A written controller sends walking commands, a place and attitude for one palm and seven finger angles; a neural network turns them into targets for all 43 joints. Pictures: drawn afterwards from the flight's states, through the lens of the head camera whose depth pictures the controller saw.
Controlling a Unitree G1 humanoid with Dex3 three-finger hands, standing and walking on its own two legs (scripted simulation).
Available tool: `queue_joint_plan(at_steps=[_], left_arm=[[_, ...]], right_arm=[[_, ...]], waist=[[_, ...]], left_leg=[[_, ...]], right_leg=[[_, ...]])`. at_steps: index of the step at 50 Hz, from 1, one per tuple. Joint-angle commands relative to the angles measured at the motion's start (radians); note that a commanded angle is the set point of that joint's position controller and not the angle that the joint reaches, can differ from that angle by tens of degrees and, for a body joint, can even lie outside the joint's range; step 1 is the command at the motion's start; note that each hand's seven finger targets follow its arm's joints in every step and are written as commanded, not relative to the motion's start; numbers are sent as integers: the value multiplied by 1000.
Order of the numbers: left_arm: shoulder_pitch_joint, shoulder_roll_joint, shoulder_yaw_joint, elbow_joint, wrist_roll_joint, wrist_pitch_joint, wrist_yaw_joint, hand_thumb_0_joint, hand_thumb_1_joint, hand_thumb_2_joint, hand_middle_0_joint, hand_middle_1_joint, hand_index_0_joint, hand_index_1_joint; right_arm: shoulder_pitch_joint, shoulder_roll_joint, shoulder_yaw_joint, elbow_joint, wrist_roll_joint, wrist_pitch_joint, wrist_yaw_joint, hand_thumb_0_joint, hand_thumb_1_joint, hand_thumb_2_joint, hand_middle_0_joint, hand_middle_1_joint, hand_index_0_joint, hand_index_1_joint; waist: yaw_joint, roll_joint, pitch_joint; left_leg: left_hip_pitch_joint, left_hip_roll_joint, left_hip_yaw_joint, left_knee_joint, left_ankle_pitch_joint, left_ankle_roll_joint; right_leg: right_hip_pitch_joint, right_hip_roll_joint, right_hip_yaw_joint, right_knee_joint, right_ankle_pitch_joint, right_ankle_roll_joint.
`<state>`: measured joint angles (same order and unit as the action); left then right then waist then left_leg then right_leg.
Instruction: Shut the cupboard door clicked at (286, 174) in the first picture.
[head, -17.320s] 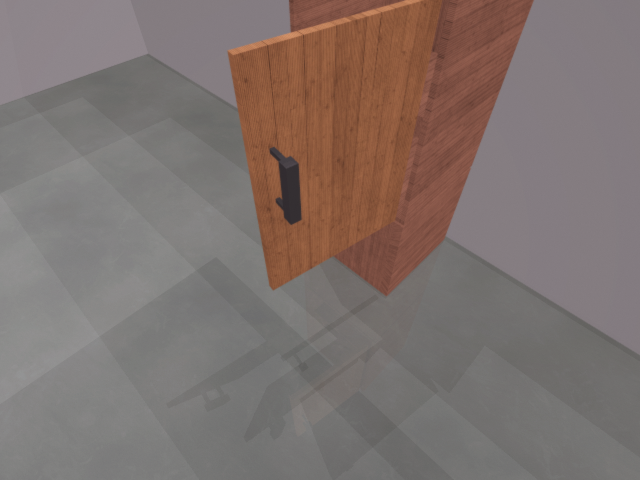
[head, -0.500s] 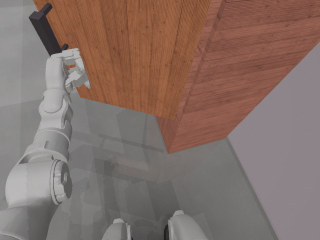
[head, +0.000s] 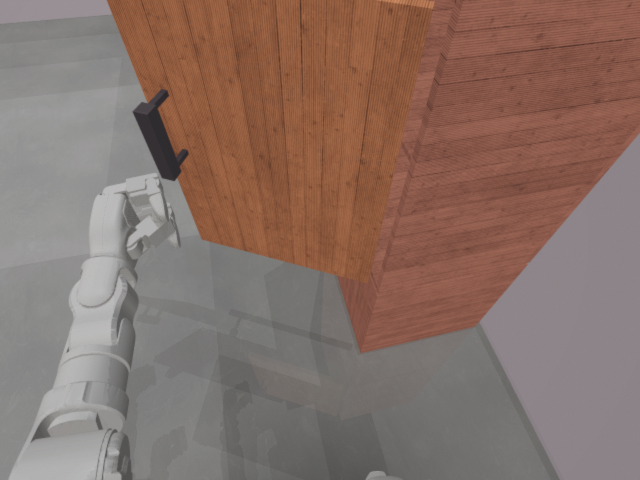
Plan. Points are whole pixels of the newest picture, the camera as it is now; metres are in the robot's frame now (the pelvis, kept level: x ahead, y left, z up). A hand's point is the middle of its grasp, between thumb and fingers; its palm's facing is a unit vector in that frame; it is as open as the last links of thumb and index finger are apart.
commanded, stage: draw the hand back to the body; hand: left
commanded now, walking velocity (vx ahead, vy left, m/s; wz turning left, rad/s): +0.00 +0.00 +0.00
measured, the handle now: (166, 135) +0.64 +0.24 +0.04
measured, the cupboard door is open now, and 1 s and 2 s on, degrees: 60 60 60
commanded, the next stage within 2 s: step back with the hand held close in 1.20 s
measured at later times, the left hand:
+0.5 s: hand (47, 307) +0.27 +0.24 +0.15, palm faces +0.35 -0.89 -0.28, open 3.8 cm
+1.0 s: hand out of the picture +0.18 +0.27 +0.20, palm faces +0.51 -0.75 -0.42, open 7.1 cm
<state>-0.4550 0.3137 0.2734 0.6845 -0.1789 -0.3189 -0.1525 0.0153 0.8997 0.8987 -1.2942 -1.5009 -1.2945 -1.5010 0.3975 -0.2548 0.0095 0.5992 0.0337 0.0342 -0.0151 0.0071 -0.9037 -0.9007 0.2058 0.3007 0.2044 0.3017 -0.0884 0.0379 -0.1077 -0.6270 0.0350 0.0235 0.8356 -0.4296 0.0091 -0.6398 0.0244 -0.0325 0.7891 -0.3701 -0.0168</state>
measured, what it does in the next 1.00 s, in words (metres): stands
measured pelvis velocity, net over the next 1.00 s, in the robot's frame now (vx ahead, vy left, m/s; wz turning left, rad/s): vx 0.01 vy -0.01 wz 0.04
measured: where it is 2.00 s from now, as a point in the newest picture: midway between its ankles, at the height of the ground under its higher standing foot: outside the picture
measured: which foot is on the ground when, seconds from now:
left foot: down 0.00-1.00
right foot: down 0.00-1.00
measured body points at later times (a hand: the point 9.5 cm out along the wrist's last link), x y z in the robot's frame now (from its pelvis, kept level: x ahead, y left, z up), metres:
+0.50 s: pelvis +0.01 +0.00 +0.04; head -0.01 -0.02 +0.49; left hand +0.24 +0.29 +0.17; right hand +0.22 -0.20 -0.04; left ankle -0.02 +0.11 -0.70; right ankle +0.01 -0.11 -0.70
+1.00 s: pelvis +0.01 -0.01 +0.04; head -0.01 -0.04 +0.49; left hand +0.15 +0.31 +0.22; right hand +0.20 -0.22 -0.06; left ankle -0.01 +0.11 -0.70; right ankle +0.01 -0.11 -0.70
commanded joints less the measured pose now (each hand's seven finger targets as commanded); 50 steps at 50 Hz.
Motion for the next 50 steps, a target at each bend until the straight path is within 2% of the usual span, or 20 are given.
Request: queue_joint_plan(at_steps=[1,2,6,7,8,9,10,12,15,16,23,25,29,33,36,39,41,43,45,50], left_arm=[[-217,186,21,-328,-46,-18,-30,0,900,900,-1300,-1500,-1300,-1500],[-194,179,23,-349,-60,-4,-37,0,900,900,-1273,-1470,-1273,-1470],[-102,189,41,-454,-93,40,-64,0,900,900,-1163,-1350,-1163,-1350],[-74,257,0,-533,42,61,44,0,900,900,-1135,-1320,-1135,-1320],[-5,190,-22,-556,48,91,99,0,900,900,-1107,-1290,-1107,-1290],[16,169,-51,-597,61,111,134,0,900,900,-1080,-1260,-1080,-1260],[30,183,-38,-617,73,128,165,0,900,900,-1053,-1230,-1053,-1230],[51,167,-55,-695,92,148,201,0,900,900,-997,-1170,-997,-1170],[120,178,-42,-770,104,170,232,0,900,900,-915,-1080,-915,-1080],[151,157,-52,-791,105,175,238,0,900,900,-887,-1050,-887,-1050],[355,163,-2,-947,113,201,248,0,900,900,-695,-840,-695,-840],[404,174,15,-978,114,205,246,0,900,900,-640,-780,-640,-780],[527,197,69,-1056,113,207,252,0,900,900,-530,-660,-530,-660],[625,206,111,-1161,114,198,256,0,900,900,-420,-540,-420,-540],[716,222,149,-1203,109,195,261,0,900,900,-337,-450,-337,-450],[815,243,196,-1237,108,188,265,0,900,900,-255,-360,-255,-360],[850,248,218,-1281,107,177,269,0,900,900,-200,-300,-200,-300],[825,209,177,-1253,115,178,269,0,900,900,-200,-300,-200,-300],[787,205,164,-1223,116,178,270,0,900,900,-200,-300,-200,-300],[778,224,180,-1227,115,168,275,0,900,900,-200,-300,-200,-300]], right_arm=[[-47,-134,-50,-129,16,-68,-21,0,-900,-900,200,300,200,300],[-63,-134,-46,-137,20,-73,-23,0,-900,-900,200,300,200,300],[-131,-129,-35,-160,25,-100,-38,0,-900,-900,200,300,200,300],[-183,-106,-44,-168,21,-80,-54,0,-900,-900,200,300,200,300],[-200,-97,-40,-178,17,-75,-65,0,-900,-900,200,300,200,300],[-214,-101,-38,-174,21,-72,-72,0,-900,-900,200,300,200,300],[-230,-101,-33,-166,20,-70,-79,0,-900,-900,200,300,200,300],[-249,-97,-23,-163,16,-76,-86,0,-900,-900,200,300,200,300],[-275,-92,-12,-156,9,-87,-92,0,-900,-900,200,300,200,300],[-281,-85,-10,-152,6,-92,-92,0,-900,-900,200,300,200,300],[-311,-72,3,-150,-12,-110,-80,0,-900,-900,200,300,200,300],[-320,-72,8,-151,-15,-114,-76,0,-900,-900,200,300,200,300],[-325,-70,0,-150,-23,-123,-71,0,-900,-900,200,300,200,300],[-335,-60,-4,-150,-25,-139,-67,0,-900,-900,200,300,200,300],[-336,-60,-10,-145,-27,-152,-67,0,-900,-900,200,300,200,300],[-334,-63,-17,-137,-27,-166,-67,0,-900,-900,200,300,200,300],[-332,-57,-20,-137,-25,-176,-68,0,-900,-900,200,300,200,300],[-324,-63,-21,-125,-25,-182,-70,0,-900,-900,200,300,200,300],[-321,-70,-25,-117,-23,-188,-76,0,-900,-900,200,300,200,300],[-324,-69,-26,-116,-25,-198,-85,0,-900,-900,200,300,200,300]], waist=[[41,36,-287],[42,9,-272],[67,-14,-227],[85,-9,-242],[76,-31,-188],[74,-24,-173],[75,-10,-140],[76,4,-127],[88,16,-99],[90,14,-84],[117,27,-34],[123,39,5],[134,13,-4],[144,50,-10],[148,14,13],[155,10,36],[158,31,31],[144,22,79],[136,3,117],[148,-6,74]], left_leg=[[180,-33,-15,-162,298,19],[183,-36,-13,-173,292,21],[212,-39,-17,-210,276,22],[264,-48,-3,-246,283,23],[274,-42,-5,-273,272,23],[298,-38,-7,-293,271,23],[325,-36,-5,-308,272,24],[383,-34,-13,-346,299,22],[436,-34,-13,-393,325,22],[453,-30,-15,-408,342,19],[519,-27,-16,-471,432,10],[515,-28,-17,-486,415,8],[518,-27,-16,-487,433,7],[528,-26,-15,-485,455,7],[517,-25,-10,-482,436,12],[504,-25,-10,-475,441,14],[505,-23,-5,-474,429,13],[495,-24,-6,-479,400,14],[495,-23,-6,-488,339,18],[509,-30,-7,-488,322,26]], right_leg=[[298,6,-2,-109,357,-5],[311,3,0,-124,360,-2],[355,-6,3,-154,349,-2],[395,-36,44,-211,309,-2],[394,-37,32,-236,290,1],[407,-36,30,-257,275,-1],[402,-34,29,-277,280,0],[425,-31,14,-300,291,-3],[475,-32,9,-340,304,-4],[493,-31,2,-347,311,-6],[571,-30,-9,-399,368,-6],[567,-31,-8,-418,348,-5],[606,-32,-9,-423,359,-4],[608,-34,-9,-419,368,0],[600,-37,-7,-426,354,6],[593,-37,-5,-430,356,6],[589,-39,-3,-427,340,8],[551,-39,-6,-432,304,9],[513,-41,-2,-454,233,13],[537,-45,6,-455,209,13]])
